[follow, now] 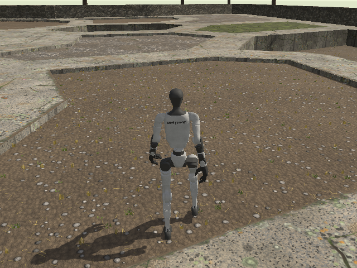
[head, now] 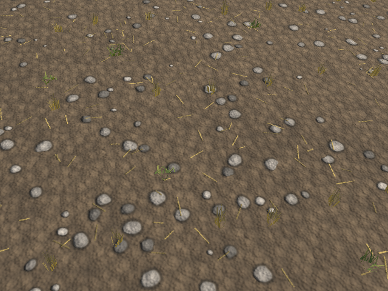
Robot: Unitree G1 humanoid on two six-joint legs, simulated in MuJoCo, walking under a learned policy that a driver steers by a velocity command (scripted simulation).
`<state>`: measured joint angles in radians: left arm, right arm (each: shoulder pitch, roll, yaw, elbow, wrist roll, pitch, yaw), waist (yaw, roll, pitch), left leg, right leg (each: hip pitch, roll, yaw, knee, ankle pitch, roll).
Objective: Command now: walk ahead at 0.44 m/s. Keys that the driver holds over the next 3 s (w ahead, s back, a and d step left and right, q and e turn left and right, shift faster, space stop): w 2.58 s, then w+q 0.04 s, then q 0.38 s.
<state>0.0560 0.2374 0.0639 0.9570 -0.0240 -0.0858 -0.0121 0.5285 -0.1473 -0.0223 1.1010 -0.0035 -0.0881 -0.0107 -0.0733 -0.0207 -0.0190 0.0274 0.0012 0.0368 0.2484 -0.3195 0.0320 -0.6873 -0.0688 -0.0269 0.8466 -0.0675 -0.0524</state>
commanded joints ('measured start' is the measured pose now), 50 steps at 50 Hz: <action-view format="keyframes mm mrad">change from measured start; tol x32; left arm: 1 -206 -9 -22 -113 -5 -12 -18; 11 386 239 50 7 25 -4 -17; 50 109 79 10 -63 20 10 21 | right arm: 1 39 -177 -28 -34 8 -6 -17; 32 -641 -143 -34 -331 30 -19 42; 38 -66 -411 -125 -200 -1 -23 36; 50 -238 -224 -56 -188 0 -26 18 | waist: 1 -8 134 157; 9 256 174 -127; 11 208 -217 -455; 20 43 -35 54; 34 124 -52 93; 39 -48 255 -414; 50 76 76 39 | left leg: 1 -110 194 -110 -147 358 126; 8 43 231 -39 231 1011 78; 9 -131 194 -26 466 934 47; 11 -677 -61 -166 1140 -218 -7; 12 -782 6 -191 1215 -181 18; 33 -703 83 -34 270 299 18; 37 -25 107 -84 276 297 135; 39 421 413 -788 66 81 322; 44 -178 231 -267 -67 252 181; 50 -176 214 -156 -132 372 195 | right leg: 1 13 44 -57 -183 95 9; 6 113 63 -45 -308 21 -49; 9 709 68 -13 -287 12 -133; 11 1192 -352 815 -532 -251 -344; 18 415 -139 219 -720 -45 -196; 36 738 -144 59 -361 513 -89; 40 -97 49 141 528 -441 -9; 50 -40 -89 79 65 36 39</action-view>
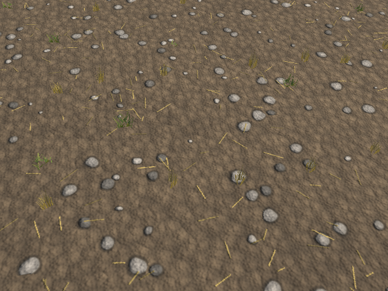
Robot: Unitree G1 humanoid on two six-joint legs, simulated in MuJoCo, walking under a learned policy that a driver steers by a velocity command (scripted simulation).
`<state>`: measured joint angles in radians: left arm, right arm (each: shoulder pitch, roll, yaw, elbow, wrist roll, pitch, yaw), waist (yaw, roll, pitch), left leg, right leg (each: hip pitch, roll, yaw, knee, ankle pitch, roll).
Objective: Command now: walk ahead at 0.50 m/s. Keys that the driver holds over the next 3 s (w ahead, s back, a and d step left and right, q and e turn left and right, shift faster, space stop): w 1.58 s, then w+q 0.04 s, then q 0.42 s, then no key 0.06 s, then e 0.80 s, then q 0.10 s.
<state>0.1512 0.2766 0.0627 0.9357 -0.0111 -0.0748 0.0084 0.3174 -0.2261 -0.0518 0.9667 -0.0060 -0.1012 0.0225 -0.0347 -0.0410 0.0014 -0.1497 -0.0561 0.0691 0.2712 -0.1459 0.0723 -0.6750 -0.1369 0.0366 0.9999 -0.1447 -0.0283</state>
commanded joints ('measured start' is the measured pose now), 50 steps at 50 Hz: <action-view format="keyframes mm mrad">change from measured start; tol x32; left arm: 1 -17 35 10 -52 7 -3 -3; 50 149 66 20 -12 -11 -15 2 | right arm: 1 -16 -147 -26 -50 4 -10 -20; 50 -135 -106 -24 -108 -6 -8 11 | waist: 1 31 100 24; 12 4 125 64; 17 154 -203 -408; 50 45 134 -47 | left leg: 1 6 262 -169 -159 194 145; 14 198 269 -80 216 614 57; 18 -638 72 -181 1112 -372 -29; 39 -521 135 -67 242 121 -22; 42 -133 55 -3 203 89 39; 44 552 429 -619 160 -56 258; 50 -7 291 -319 -89 42 146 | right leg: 1 -48 -14 10 -151 164 16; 12 54 71 -46 -489 89 -44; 15 681 26 22 -472 111 -142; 17 1101 -264 709 -688 -119 -332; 24 476 -93 172 -854 102 -217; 42 719 -71 -21 -496 620 -101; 45 -19 169 76 306 -425 -9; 50 74 -16 34 164 -139 -25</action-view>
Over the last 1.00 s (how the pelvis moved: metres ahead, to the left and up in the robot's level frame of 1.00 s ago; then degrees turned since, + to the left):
0.56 0.02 0.01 0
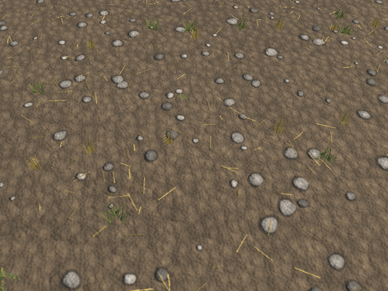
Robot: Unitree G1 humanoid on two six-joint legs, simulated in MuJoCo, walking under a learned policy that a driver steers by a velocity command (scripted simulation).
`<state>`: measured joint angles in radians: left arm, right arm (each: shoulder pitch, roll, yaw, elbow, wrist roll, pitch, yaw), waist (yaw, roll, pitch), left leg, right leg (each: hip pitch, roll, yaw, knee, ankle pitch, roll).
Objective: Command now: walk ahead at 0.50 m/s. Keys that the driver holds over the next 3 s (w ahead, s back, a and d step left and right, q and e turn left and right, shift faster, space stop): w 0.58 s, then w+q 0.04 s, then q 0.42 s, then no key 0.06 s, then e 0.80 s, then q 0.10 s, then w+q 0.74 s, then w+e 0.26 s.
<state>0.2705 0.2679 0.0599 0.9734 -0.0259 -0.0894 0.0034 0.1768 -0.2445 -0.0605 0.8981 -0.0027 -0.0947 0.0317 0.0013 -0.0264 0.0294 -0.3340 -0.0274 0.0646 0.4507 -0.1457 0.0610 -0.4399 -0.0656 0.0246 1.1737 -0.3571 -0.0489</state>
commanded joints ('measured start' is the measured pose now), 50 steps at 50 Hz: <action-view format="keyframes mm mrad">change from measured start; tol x32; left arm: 1 39 55 21 -47 5 11 8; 15 -348 40 4 -182 6 -1 -32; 22 189 252 77 -50 20 -6 -32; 50 -62 124 15 -148 9 34 20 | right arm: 1 16 -94 -17 -32 -6 -17 1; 50 18 -189 -57 -179 8 48 -20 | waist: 1 18 119 -65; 17 -45 107 43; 22 96 -264 -415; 32 -11 -27 -11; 50 -37 72 -286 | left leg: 1 148 255 -284 -290 65 166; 16 373 294 -134 -262 177 122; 20 285 207 -51 158 525 48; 22 -304 -36 -104 769 -436 -39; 23 -417 26 -182 873 -423 -18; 37 -214 107 -62 231 282 -41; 44 -161 34 -6 107 51 18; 47 484 322 -488 77 1001 262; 50 393 308 -521 -59 483 291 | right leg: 1 -149 -91 39 -37 86 2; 17 -188 -14 -21 -656 315 -5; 20 304 33 -58 -668 304 -76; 22 847 -331 671 -831 98 -280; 31 273 -169 136 -1050 331 -177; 45 455 -140 -165 -549 932 -36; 46 305 -61 -185 -293 685 26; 47 -47 120 -169 48 -225 100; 50 -251 70 75 199 -202 88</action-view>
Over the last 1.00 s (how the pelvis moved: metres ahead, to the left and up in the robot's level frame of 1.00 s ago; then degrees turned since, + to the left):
0.56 -0.01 -0.01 0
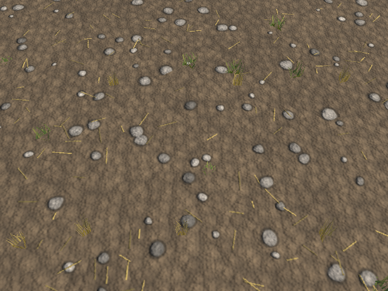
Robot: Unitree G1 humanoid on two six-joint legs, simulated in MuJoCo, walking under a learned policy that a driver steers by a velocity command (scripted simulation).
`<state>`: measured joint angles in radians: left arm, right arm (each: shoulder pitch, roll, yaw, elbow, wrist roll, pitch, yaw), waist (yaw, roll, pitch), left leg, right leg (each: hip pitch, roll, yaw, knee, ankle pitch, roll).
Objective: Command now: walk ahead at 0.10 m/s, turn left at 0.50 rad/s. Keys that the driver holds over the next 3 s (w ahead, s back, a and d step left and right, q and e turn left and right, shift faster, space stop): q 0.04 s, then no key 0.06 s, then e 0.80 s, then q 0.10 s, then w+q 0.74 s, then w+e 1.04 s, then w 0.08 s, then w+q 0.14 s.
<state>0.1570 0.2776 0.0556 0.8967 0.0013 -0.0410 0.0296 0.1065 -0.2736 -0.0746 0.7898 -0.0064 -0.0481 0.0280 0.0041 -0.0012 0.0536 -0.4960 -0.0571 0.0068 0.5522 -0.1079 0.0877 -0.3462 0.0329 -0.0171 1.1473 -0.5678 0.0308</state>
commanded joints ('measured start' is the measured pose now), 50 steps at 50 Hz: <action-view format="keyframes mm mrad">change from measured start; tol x32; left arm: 1 20 119 25 -72 -4 -2 7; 50 -61 80 15 -275 16 27 -15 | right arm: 1 50 -138 -35 -82 19 10 -22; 50 76 -122 -40 -34 1 74 -76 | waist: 1 -24 -12 -236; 50 -39 -117 -165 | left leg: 1 421 303 -417 -195 324 223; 15 141 205 -221 -242 -271 81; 24 195 20 -26 29 -97 -41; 30 447 498 -427 -223 366 252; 39 378 352 -18 -183 294 116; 42 275 323 57 -38 85 7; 44 -195 102 139 476 -606 -170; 50 -50 131 -50 604 -234 -151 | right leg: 1 -324 -60 112 147 66 10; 20 -6 -251 362 -805 431 -182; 25 36 -190 365 -674 598 -155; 31 -319 -59 122 88 -38 12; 42 159 -11 -63 -671 418 -60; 44 379 -406 514 -736 1036 -304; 50 129 -243 218 -816 668 -233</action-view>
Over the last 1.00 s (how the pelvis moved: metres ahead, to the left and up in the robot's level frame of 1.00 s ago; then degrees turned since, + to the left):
0.50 -0.04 -0.01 10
